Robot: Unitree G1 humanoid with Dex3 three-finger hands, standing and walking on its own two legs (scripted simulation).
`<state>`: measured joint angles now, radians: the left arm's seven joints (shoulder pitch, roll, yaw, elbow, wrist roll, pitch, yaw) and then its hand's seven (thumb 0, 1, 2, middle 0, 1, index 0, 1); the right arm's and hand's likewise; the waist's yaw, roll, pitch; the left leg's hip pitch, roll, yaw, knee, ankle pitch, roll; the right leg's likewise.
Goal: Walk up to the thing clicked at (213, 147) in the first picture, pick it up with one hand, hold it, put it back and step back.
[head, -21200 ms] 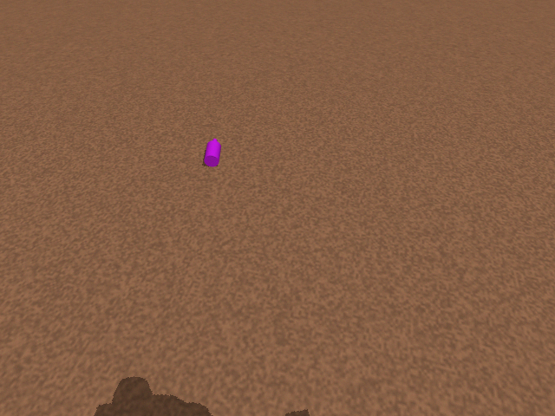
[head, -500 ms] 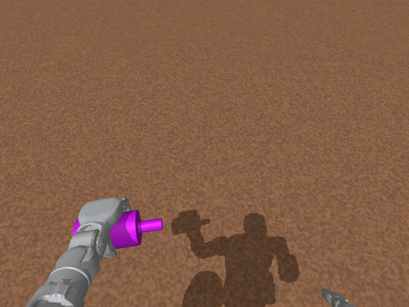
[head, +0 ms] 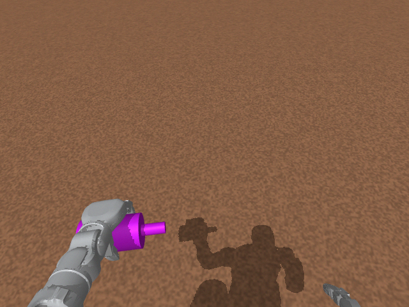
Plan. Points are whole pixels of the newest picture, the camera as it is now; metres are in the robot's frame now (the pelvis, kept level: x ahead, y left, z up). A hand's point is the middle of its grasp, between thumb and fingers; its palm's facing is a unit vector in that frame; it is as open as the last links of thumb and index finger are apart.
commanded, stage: hold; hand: left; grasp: from above
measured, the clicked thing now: (124, 232) +0.31 +0.20 -0.08
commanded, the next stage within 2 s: crouch in 1.24 s
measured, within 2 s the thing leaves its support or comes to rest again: neither
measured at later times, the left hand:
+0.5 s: hand (110, 237) +0.28 +0.22 -0.04, palm faces -0.45 -0.07 -0.89, open 10.8 cm
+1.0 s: hand (107, 236) +0.28 +0.22 -0.03, palm faces -0.45 -0.07 -0.89, open 10.8 cm
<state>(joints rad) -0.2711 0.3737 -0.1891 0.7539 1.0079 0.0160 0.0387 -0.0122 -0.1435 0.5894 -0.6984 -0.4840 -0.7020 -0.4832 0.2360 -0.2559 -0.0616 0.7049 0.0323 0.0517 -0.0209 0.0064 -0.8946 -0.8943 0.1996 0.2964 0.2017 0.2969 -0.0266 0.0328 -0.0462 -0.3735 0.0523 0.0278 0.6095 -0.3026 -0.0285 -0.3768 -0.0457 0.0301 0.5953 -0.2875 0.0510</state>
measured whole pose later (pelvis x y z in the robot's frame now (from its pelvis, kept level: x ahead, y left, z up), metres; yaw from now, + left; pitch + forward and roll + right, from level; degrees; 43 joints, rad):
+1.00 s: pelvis -0.01 +0.00 +0.01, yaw +0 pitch +0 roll +0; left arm -0.23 0.39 -0.20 0.64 0.99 0.01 -0.05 -0.01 -0.13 0.58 -0.69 -0.49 -0.69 -0.49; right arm 0.18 -0.25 -0.04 0.69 0.05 0.05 -0.05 0.01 -0.90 -0.90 0.20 0.30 0.20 0.30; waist 0.00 0.05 -0.01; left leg -0.27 0.05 0.03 0.50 -0.24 -0.03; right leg -0.28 -0.05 0.03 0.50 -0.23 0.05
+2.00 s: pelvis -0.05 +0.00 -0.12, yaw +0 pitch +23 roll -2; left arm -0.56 0.38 -0.09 1.18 1.18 -0.05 0.39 -0.01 -0.12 0.59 -0.63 -0.61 -0.63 -0.60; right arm 0.26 -0.27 -0.09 0.75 -0.04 0.01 -0.01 0.00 -0.89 -0.89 0.20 0.30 0.20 0.30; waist -0.12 0.01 -0.16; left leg -1.21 0.06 -0.03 1.31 -0.52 -0.03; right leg -1.19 -0.03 0.02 1.28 -0.50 0.06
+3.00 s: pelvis -0.08 +0.00 -0.37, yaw -3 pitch +36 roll -5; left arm -0.87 0.59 0.07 1.34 1.22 -0.13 0.38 -0.01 -0.13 0.61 -0.64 -0.59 -0.64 -0.58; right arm 0.16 -0.26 -0.02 0.75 -0.13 -0.06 0.10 0.00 -0.91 -0.90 0.20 0.30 0.20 0.30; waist -0.21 0.01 -0.11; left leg -2.17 0.02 -0.15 2.22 -0.69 -0.06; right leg -2.12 0.00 0.02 2.16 -0.68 0.08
